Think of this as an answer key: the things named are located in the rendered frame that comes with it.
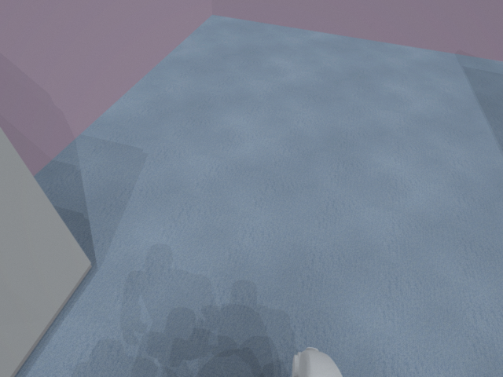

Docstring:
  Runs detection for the robot right thigh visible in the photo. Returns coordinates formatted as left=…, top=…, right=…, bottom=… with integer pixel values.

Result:
left=292, top=350, right=343, bottom=377

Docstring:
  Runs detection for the fridge door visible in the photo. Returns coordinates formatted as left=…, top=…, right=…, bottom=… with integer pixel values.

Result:
left=0, top=127, right=91, bottom=377

